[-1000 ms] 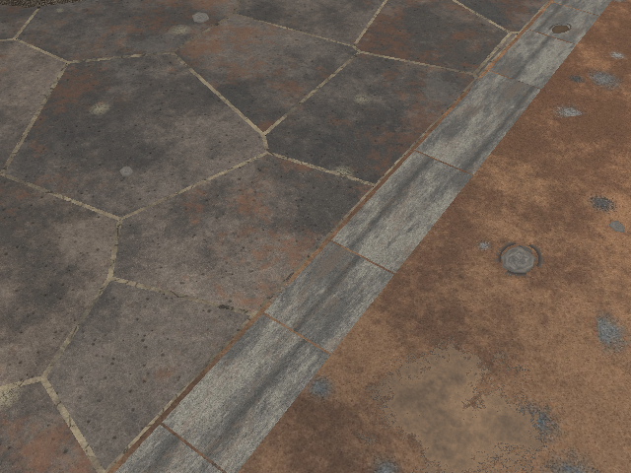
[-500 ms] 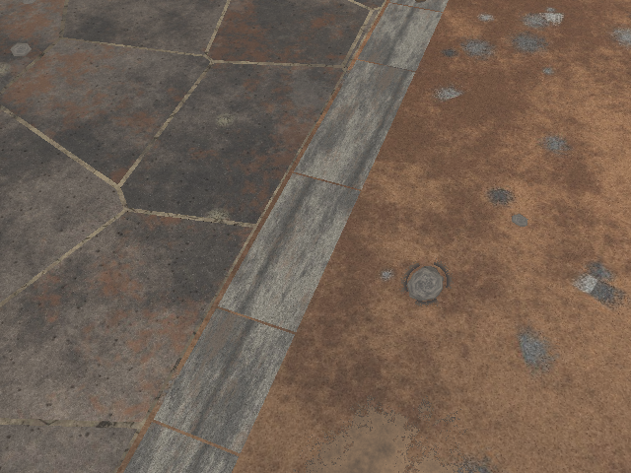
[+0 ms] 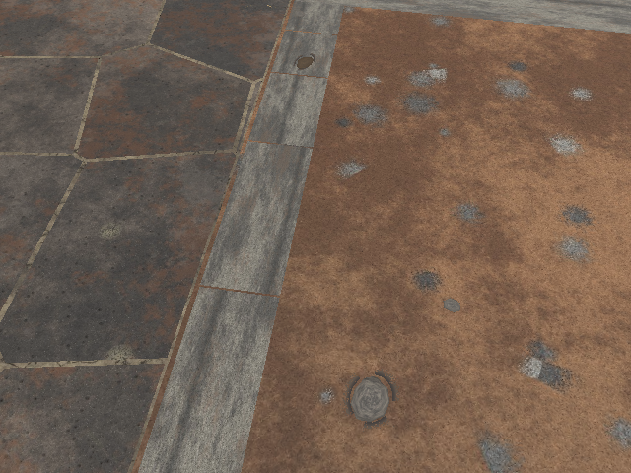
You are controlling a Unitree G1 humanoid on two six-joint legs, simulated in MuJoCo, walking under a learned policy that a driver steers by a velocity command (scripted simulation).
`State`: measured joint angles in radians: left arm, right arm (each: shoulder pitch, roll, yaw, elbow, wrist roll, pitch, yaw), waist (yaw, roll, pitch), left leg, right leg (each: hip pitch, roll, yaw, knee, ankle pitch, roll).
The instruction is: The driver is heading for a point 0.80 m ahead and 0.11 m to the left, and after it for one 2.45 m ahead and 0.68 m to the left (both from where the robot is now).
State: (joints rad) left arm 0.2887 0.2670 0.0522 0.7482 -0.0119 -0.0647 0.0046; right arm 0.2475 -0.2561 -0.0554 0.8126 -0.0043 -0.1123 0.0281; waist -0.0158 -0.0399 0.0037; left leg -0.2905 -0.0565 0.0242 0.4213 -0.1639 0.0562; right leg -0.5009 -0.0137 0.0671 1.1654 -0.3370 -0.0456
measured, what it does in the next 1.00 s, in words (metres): walks ahead: right foot, then left foot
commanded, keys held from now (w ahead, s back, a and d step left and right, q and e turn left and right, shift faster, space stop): w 0.58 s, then w+q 0.42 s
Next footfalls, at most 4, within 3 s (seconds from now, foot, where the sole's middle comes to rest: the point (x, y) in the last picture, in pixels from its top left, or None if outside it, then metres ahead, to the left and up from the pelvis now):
0.36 right None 0.36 -0.15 -0.78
0.90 left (270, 406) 0.64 0.10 -0.78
1.36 right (312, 301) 0.92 0.00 -0.78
1.76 left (236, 367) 0.74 0.18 -0.78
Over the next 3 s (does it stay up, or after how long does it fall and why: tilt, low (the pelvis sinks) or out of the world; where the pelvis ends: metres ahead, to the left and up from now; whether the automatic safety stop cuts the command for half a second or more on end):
stays up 0.79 0.09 0.00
